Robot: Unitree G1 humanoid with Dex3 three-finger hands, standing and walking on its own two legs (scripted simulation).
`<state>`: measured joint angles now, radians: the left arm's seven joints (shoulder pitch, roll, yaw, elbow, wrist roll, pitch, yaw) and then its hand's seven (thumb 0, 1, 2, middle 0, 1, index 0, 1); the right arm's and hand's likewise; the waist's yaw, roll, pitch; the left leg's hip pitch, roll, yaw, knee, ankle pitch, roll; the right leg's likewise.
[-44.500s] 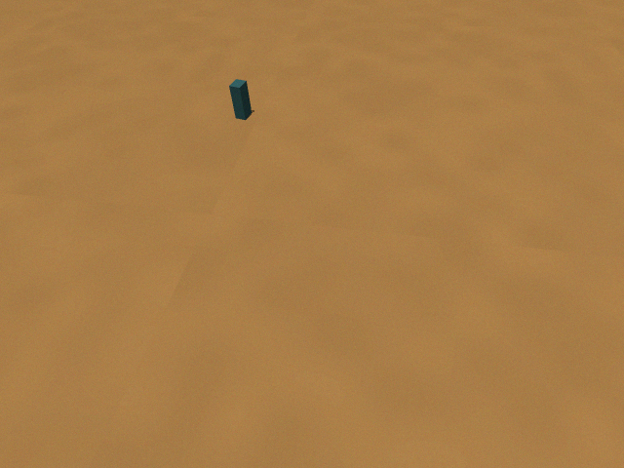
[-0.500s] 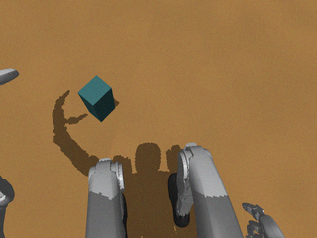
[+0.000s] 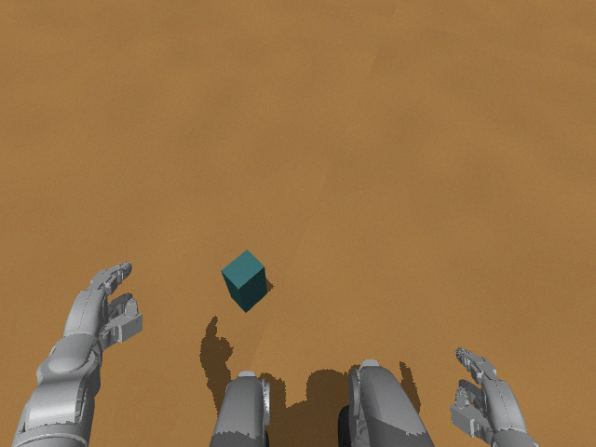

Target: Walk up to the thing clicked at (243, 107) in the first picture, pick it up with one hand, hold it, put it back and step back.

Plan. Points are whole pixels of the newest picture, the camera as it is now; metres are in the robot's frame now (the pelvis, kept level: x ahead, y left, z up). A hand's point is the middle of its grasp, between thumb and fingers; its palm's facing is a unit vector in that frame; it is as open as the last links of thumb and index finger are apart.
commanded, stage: stand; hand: left
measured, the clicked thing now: (246, 283) +0.52 +0.14 -0.51
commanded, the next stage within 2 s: none
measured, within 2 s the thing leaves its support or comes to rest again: neither
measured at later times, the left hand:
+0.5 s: hand (142, 380) +0.22 +0.18 +0.05, palm faces +0.05 -0.98 -0.20, open 7.4 cm
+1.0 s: hand (146, 376) +0.22 +0.18 +0.05, palm faces +0.06 -0.98 -0.21, open 7.4 cm
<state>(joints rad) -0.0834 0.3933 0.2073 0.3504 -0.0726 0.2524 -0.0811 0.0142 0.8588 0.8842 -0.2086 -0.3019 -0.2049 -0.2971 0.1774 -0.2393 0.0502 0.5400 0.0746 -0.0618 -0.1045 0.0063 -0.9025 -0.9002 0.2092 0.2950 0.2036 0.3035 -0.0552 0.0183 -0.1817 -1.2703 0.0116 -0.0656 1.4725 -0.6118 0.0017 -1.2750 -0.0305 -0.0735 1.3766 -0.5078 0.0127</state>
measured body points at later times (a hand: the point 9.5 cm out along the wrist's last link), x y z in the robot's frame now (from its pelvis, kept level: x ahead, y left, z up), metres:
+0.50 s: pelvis +0.06 +0.00 +0.10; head +0.08 +0.01 +0.55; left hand +0.21 +0.23 +0.07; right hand +0.22 -0.23 +0.03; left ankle +0.04 +0.11 -0.58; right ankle +0.07 -0.13 -0.58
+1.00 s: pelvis +0.06 +0.00 +0.10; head +0.09 +0.00 +0.55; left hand +0.21 +0.23 +0.07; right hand +0.23 -0.25 +0.04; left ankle +0.04 +0.11 -0.58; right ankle +0.07 -0.13 -0.58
